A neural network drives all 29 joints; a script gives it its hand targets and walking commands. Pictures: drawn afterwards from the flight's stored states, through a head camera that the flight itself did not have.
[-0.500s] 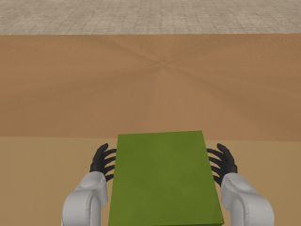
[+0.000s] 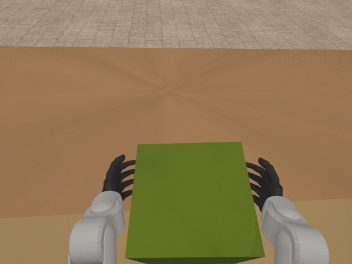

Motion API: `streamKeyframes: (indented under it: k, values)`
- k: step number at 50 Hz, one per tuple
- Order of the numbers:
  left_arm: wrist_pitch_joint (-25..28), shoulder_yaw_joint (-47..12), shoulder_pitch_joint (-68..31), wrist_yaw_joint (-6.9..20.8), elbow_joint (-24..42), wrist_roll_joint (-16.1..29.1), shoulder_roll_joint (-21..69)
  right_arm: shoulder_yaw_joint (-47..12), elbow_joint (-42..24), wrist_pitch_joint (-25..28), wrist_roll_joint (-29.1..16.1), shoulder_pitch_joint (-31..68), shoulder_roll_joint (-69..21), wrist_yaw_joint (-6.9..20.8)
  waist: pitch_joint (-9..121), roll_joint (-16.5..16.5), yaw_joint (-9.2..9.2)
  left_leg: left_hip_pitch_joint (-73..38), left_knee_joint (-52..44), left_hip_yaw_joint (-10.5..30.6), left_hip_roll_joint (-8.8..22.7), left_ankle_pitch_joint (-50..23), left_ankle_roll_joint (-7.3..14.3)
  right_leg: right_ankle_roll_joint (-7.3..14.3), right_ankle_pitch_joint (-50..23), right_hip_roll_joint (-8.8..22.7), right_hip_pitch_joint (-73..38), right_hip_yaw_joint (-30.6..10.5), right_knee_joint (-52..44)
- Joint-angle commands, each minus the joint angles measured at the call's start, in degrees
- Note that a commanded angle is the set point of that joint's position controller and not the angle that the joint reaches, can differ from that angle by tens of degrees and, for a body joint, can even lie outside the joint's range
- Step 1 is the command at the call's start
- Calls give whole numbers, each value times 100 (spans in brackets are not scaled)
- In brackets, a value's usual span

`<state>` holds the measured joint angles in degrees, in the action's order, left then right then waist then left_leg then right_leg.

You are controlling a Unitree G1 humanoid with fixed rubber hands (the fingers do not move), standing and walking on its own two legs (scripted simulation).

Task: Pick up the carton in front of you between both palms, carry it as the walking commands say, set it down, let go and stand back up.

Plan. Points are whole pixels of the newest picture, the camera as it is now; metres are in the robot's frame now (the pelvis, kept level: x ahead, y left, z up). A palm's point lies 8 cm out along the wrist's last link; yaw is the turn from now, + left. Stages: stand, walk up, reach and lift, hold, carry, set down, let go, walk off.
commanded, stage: carry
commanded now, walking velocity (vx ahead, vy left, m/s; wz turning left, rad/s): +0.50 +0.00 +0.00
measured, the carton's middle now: (190, 209) +0.24 -0.01 +0.01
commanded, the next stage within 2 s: none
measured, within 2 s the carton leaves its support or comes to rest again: neither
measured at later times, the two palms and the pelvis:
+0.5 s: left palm (134, 85) +0.62 +0.17 +0.07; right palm (226, 86) +0.64 -0.14 +0.07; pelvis +0.35 +0.00 -0.01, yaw +3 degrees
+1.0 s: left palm (138, 31) +1.04 +0.21 +0.07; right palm (205, 34) +1.04 -0.10 +0.07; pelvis +0.69 +0.04 -0.03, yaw +1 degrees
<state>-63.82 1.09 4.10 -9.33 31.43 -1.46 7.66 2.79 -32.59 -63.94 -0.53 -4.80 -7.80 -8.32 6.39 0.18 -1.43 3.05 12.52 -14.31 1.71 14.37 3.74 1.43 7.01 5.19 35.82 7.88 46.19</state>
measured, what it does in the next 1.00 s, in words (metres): walks ahead: right foot, then left foot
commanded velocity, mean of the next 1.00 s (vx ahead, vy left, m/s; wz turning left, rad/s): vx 0.50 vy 0.00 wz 0.00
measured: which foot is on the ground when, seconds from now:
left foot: down 0.00-0.22, up 0.24-0.60, down 0.62-1.00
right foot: up 0.00-0.18, down 0.20-0.64, up 0.66-1.00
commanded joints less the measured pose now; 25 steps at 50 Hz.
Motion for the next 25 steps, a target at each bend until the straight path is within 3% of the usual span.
streamKeyframes:
  k: [1, 2, 3, 4, 5, 6, 7, 8, 9, 10, 11, 12, 13, 14, 15, 16, 17, 18, 19, 21, 22, 23, 24, 25]
  values:
    - [14, -3203, -1994, 8, 406, 1076, 3869, -2963, -442, 27, -997, 1716, -3194, 238, 139, -888, 43, -855, -377, 488, 1074, -2741, 251, 33, -321, -199, 401, 523, -860]
    - [-4, -3126, -1754, -18, 328, 991, 3773, -3040, -382, 16, -1075, 1720, -3240, 190, 74, -770, 49, -879, -547, 495, 1033, -2911, 326, 75, -493, -330, 210, 774, -1229]
    - [-41, -3030, -1514, -45, 329, 911, 3555, -2971, -614, -4, -1063, 1887, -2928, 133, -93, -600, 74, -854, -458, 589, 1237, -3420, 383, 134, -560, -331, 11, 684, -1334]
    - [-129, -2917, -1625, -48, 133, 942, 3575, -2840, -246, -71, -858, 1517, -2889, 54, -230, -578, 25, -765, -292, 322, 1115, -3457, 335, 123, -695, -386, -94, 813, -1630]
    - [-119, -3005, -1496, -18, 252, 983, 3500, -2918, -428, -67, -891, 1636, -2951, 29, -63, -792, 90, -708, -298, 281, 1253, -3748, 317, 225, -960, -321, -569, 632, -1558]
    - [-150, -2992, -1615, -19, 195, 999, 3511, -2821, -129, -110, -852, 1511, -2971, 16, -80, -943, 98, -587, -105, 133, 1116, -3888, 203, 232, -966, -417, -945, 735, -1446]
    - [-153, -3026, -1906, -50, 203, 939, 3410, -2797, -158, -81, -762, 1450, -2940, 18, -215, -1091, 46, -498, 434, -10, 1059, -4551, 155, 210, -681, -632, -1012, 1046, -1455]
    - [-99, -2986, -1689, -27, 155, 909, 3573, -2932, -391, -48, -857, 1838, -3161, 64, 280, -1156, 152, -473, 870, -27, 1076, -4836, 151, 283, -541, -611, -1741, 891, -1496]
    - [-54, -2896, -1630, -18, 136, 920, 3612, -2983, -455, -37, -1048, 2092, -3208, 79, 778, -910, 342, -242, 2031, -31, 942, -4528, -38, 362, 161, -585, -2730, 586, -1645]
    - [-1, -2950, -1679, -3, 202, 946, 3689, -3013, -387, -19, -891, 1939, -3165, 92, 1276, -242, 540, 680, 3549, 122, 682, -3589, -70, 480, 778, -148, -3858, -229, -1950]
    - [35, -2897, -1843, 14, -188, 962, 3688, -3014, -375, 3, -814, 2122, -3265, 113, 1540, 1029, 512, 2057, 5282, 356, -73, -916, -237, 892, 865, 1260, -4665, -2913, -2612]
    - [148, -2972, -2159, 42, 67, 1062, 3754, -3156, -243, 77, -796, 2159, -3475, 129, 1649, 1821, 541, 3597, 6815, 907, -423, 1208, -232, 1716, 614, 1904, -5495, -3905, -2969]
    - [182, -3039, -2355, 97, -68, 1221, 4072, -2921, -128, 185, -699, 2175, -3398, 105, 1461, 1148, 402, 3966, 7468, 1564, -89, 981, -94, 1703, -227, 1720, -5167, -3414, -2906]
    - [310, -3159, -2622, 167, 61, 1324, 4298, -2952, -79, 300, -827, 2505, -3662, 134, 1364, 323, 408, 3678, 7130, 1738, 174, 797, -3, 1493, -936, 1562, -4411, -2692, -2802]
    - [443, -3195, -2813, 231, 65, 1387, 4485, -2985, -52, 412, -917, 2683, -3929, 126, 1465, 39, 522, 3848, 6757, 1713, 148, 592, -42, 1221, -819, 1308, -4286, -2310, -2790]
    - [507, -3313, -3165, 234, -215, 1328, 4475, -2827, 431, 494, -753, 2737, -4113, 157, 1241, 9, 277, 3507, 6319, 1798, 382, 170, -17, 959, -918, 1330, -3848, -1962, -2827]
    - [604, -3251, -3572, 247, -303, 1312, 4486, -2714, 764, 603, -559, 2686, -4153, 123, 1255, -52, 323, 3503, 5972, 1638, 355, 294, -16, 918, -191, 1305, -3744, -1684, -3056]
    - [675, -3239, -3418, 270, -513, 1284, 4315, -2656, 966, 631, -397, 2792, -3966, 81, 962, 256, 226, 2995, 5707, 1446, 392, 83, -46, 875, -58, 1166, -2926, -1318, -3122]
    - [731, -3176, -3486, 324, -417, 1371, 4329, -2805, 800, 728, -539, 3099, -4149, 92, 1035, 523, 142, 3103, 5225, 1237, 296, 105, -127, 908, -25, 1035, -2926, -1102, -3193]
    - [781, -3142, -3951, 233, -793, 1375, 4275, -2597, 1358, 745, -365, 3098, -3921, -14, 764, 457, 251, 2938, 4206, 1055, 368, 14, -140, 1063, 150, 1000, -2681, -694, -3319]
    - [796, -3014, -3735, 194, -1060, 1363, 4253, -2569, 1060, 827, -415, 3470, -3869, -69, 600, 594, 302, 3009, 3493, 1049, 387, -310, -145, 1055, 79, 894, -2669, -463, -3192]
    - [834, -2870, -3930, 100, -1092, 1237, 4196, -2543, 1138, 843, -500, 3607, -3853, -123, 722, 485, 316, 2694, 3046, 1025, 293, -188, -179, 967, -183, 737, -2706, -389, -3164]
    - [829, -2731, -3851, 22, -1320, 1029, 3902, -2508, 1382, 825, -389, 3793, -3714, -190, 722, 822, 351, 2664, 2800, 781, 224, -747, -187, 920, -229, 638, -2718, -188, -3139]
    - [857, -2745, -4313, -25, -1337, 1094, 3903, -2376, 1492, 829, -411, 4058, -3627, -229, 600, 901, 220, 2535, 2687, 569, 185, -876, -178, 931, -130, 823, -2828, -248, -3130]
